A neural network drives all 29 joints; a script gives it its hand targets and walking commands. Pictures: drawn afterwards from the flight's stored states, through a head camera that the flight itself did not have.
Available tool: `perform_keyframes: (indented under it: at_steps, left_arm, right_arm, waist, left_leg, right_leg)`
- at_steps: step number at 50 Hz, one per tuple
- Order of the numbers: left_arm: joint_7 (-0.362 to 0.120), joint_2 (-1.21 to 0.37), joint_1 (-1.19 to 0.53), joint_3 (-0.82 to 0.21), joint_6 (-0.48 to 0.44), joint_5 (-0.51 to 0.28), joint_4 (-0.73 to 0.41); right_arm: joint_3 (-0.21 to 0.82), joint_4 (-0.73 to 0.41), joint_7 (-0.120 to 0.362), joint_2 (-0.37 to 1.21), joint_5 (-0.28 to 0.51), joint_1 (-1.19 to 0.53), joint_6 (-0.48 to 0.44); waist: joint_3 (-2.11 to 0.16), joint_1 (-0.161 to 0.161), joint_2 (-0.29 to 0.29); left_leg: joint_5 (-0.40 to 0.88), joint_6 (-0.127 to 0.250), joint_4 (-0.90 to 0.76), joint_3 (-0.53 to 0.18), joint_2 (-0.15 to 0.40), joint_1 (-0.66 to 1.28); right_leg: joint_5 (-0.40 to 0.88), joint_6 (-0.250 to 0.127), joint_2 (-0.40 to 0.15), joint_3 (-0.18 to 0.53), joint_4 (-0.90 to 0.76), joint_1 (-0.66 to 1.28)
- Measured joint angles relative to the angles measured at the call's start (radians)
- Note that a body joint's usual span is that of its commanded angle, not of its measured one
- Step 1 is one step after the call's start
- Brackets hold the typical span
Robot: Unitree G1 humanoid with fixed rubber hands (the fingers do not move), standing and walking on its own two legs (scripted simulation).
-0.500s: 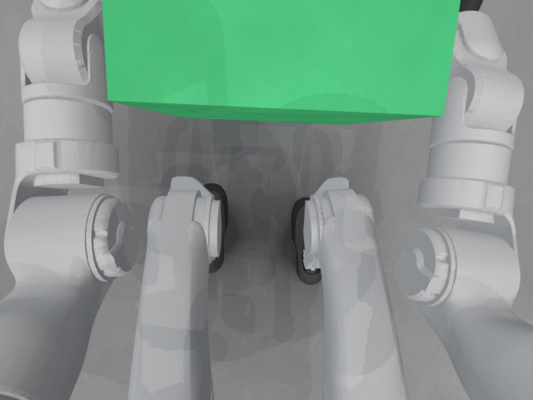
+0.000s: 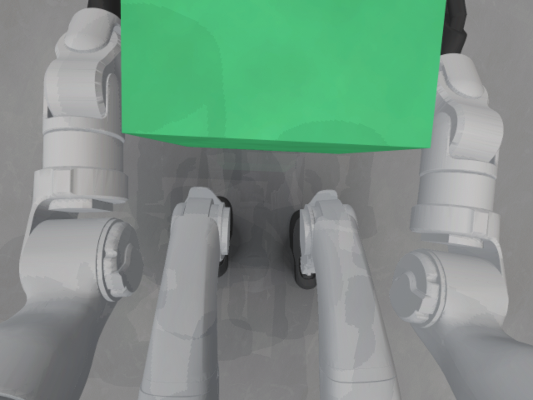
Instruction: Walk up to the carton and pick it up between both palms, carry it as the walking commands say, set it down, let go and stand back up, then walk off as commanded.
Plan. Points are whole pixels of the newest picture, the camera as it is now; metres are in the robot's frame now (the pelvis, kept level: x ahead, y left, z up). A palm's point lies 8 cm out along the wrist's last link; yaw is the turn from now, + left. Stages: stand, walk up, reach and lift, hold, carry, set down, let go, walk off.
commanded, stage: reach and lift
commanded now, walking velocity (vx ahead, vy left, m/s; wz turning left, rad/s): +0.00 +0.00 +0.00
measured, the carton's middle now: (272, 85) +0.48 -0.01 -0.12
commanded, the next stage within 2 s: none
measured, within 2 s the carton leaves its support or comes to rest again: neither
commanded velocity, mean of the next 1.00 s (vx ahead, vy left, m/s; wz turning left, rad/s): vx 0.00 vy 0.00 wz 0.00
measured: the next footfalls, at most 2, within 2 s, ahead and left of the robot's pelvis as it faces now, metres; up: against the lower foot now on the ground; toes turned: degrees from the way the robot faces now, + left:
none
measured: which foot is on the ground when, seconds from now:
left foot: down 0.00-1.00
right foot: down 0.00-1.00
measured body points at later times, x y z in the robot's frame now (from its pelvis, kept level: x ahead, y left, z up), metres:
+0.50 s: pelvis +0.00 +0.00 +0.06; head +0.28 +0.00 +0.40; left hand +0.53 +0.16 +0.00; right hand +0.49 -0.19 +0.00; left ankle +0.18 +0.10 -0.50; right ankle +0.14 -0.13 -0.50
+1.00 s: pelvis +0.03 +0.01 +0.13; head +0.27 +0.01 +0.50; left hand +0.51 +0.16 +0.07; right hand +0.48 -0.19 +0.07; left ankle +0.18 +0.10 -0.50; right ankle +0.14 -0.13 -0.50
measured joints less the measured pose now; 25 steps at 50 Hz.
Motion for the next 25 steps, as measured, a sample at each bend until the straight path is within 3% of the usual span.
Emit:
perform_keyframes:
  at_steps: [6,9,14,18,25]
  left_arm:
    - [0.014,-0.011,0.069,-0.031,0.007,-0.015,-0.060]
    - [0.015,-0.018,0.055,-0.017,0.003,-0.009,-0.010]
    - [0.013,-0.023,0.082,-0.018,0.003,-0.001,-0.021]
    - [0.016,-0.030,0.126,-0.033,0.002,-0.005,-0.055]
    - [0.011,-0.032,0.121,-0.021,-0.003,0.005,-0.017]
  right_arm:
    - [0.027,-0.049,0.004,0.000,0.005,0.062,0.006]
    - [0.015,-0.009,0.007,0.003,-0.005,0.056,0.006]
    - [0.026,-0.003,0.008,0.007,-0.003,0.078,-0.006]
    - [0.043,-0.032,0.008,0.004,0.001,0.109,0.003]
    - [0.023,0.008,0.017,0.017,-0.014,0.101,-0.005]
  waist:
    - [0.001,-0.006,0.006]
    - [-0.001,-0.009,-0.002]
    - [-0.001,0.000,-0.024]
    - [0.000,-0.008,-0.006]
    - [0.000,-0.019,-0.002]
  left_leg:
    - [0.002,0.002,-0.040,-0.002,-0.003,0.064]
    - [0.004,0.003,-0.062,0.001,-0.002,0.095]
    - [0.009,0.003,-0.106,0.010,0.007,0.154]
    - [0.020,-0.001,-0.142,-0.006,0.001,0.196]
    - [0.038,0.000,-0.206,-0.007,-0.003,0.266]
  right_leg:
    - [0.002,0.002,-0.003,0.000,-0.042,0.066]
    - [0.006,0.001,-0.003,0.005,-0.062,0.093]
    - [0.018,0.000,0.005,0.018,-0.102,0.143]
    - [0.027,-0.005,0.000,0.004,-0.145,0.192]
    - [0.046,-0.003,-0.003,0.008,-0.208,0.260]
